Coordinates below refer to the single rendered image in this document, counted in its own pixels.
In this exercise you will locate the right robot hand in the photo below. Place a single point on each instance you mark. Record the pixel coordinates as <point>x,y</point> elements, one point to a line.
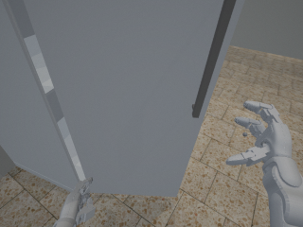
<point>277,136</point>

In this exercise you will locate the fridge door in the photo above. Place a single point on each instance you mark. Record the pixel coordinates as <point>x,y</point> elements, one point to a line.
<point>126,73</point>

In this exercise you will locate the robot right forearm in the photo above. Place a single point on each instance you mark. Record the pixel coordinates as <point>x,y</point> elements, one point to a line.
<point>284,186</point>

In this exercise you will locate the robot left forearm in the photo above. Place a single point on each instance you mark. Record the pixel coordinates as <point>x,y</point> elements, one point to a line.
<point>65,222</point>

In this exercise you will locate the left robot hand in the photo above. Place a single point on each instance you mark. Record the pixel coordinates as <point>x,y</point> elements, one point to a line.
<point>72,207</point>

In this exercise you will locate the handle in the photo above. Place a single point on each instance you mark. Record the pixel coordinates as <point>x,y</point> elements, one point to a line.
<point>223,22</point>

